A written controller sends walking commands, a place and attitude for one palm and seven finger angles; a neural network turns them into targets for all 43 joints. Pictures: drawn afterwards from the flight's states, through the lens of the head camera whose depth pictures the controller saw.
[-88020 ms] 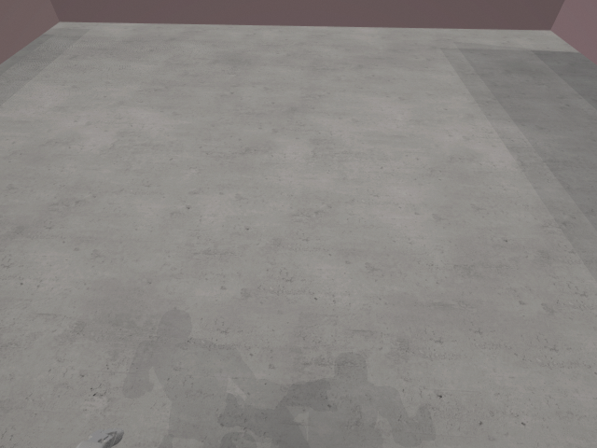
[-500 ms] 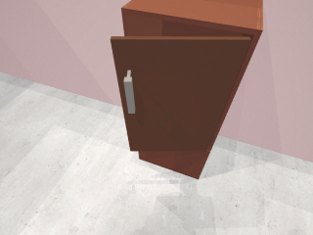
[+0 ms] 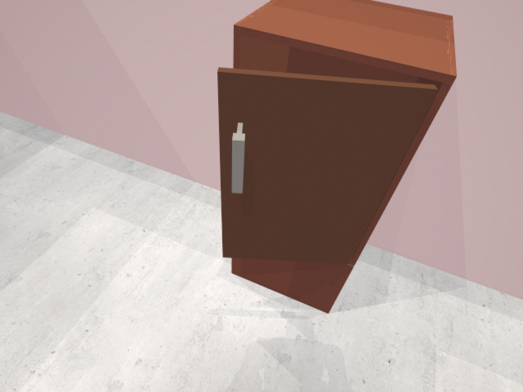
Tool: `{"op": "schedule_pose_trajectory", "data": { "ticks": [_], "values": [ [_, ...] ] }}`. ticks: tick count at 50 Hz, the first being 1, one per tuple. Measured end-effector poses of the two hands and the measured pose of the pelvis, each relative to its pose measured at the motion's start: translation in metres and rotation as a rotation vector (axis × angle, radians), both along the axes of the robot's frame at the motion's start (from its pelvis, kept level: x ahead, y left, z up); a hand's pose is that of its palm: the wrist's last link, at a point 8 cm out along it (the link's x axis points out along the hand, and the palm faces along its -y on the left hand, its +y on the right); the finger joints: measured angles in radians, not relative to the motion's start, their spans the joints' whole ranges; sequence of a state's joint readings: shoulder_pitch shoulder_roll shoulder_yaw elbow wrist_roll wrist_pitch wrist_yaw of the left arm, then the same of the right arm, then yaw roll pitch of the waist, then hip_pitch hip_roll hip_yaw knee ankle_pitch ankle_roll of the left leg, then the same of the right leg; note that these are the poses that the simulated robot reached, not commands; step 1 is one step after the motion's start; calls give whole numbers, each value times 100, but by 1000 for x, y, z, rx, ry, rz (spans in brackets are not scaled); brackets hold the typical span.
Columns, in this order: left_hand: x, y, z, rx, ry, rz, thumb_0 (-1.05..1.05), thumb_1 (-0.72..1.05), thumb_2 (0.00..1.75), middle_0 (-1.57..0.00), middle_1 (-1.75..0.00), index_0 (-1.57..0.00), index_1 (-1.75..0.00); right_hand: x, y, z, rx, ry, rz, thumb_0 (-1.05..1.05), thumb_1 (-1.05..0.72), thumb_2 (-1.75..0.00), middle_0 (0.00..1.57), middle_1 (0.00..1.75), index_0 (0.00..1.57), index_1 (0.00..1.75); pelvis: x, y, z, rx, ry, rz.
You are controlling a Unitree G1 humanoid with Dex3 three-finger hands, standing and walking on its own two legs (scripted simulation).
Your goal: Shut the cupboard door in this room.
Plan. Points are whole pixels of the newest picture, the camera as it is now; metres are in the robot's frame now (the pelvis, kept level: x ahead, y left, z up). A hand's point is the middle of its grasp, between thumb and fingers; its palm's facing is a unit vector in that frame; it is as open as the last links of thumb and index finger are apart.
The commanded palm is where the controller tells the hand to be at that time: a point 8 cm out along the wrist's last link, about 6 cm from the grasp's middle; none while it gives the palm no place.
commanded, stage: shuffle to correct the standing spot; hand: left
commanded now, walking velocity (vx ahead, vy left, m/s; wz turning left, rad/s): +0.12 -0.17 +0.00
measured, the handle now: (238, 158) +0.54 +0.09 +0.05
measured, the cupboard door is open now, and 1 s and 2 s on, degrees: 22 22 22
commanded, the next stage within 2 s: come to a stop and stand still in 0.82 s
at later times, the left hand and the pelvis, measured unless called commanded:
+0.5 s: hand out of the picture -0.02 +0.10 -0.19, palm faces +0.09 -0.99 -0.09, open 7.4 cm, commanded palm none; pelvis +0.04 -0.04 -0.01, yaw +2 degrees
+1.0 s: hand out of the picture +0.16 +0.06 -0.17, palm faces +0.01 -0.98 -0.21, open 7.3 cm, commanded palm none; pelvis +0.09 -0.13 -0.01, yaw +1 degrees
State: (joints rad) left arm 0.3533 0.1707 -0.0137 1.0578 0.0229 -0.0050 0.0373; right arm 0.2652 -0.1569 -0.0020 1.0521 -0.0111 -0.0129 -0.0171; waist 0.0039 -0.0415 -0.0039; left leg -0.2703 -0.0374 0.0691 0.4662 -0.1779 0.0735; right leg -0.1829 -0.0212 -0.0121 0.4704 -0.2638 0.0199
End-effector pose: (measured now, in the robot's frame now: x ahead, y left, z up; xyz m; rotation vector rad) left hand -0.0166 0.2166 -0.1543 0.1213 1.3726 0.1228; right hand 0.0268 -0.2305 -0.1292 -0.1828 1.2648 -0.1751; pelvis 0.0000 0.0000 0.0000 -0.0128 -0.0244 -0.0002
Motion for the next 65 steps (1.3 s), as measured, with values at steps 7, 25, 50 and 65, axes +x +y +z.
{"op": "schedule_pose_trajectory", "data": {
  "ticks": [7, 25, 50, 65],
  "values": [
    [-11, -7, -1, -7, 58, -11, 1, 91, 89, -20, -30, -20, -30, -13, -7, -4, 2, 32, -44, 0, -91, -90, 20, 30, 20, 30, 1, -8, -2, 10, 11, -24],
    [-12, -61, -13, -71, 108, 87, 1, 91, 89, -20, -30, -20, -30, 20, -35, -5, -22, 69, -10, 1, -92, -90, 20, 30, 20, 30, 38, -38, -8, -28, 29, 29],
    [171, -110, 14, 57, -148, -32, 1, 92, 90, -20, -30, -20, -30, 14, -123, -23, 39, 239, -111, 0, -91, -90, 20, 30, 20, 30, 90, -128, -9, 1, 41, 15],
    [150, -134, -2, 23, -84, 58, 1, 94, 89, -20, -30, -20, -30, 136, -140, -6, -4, -7, 5, 0, -93, -90, 20, 30, 20, 30, 108, -143, -6, 9, -7, 12]
  ]
}}
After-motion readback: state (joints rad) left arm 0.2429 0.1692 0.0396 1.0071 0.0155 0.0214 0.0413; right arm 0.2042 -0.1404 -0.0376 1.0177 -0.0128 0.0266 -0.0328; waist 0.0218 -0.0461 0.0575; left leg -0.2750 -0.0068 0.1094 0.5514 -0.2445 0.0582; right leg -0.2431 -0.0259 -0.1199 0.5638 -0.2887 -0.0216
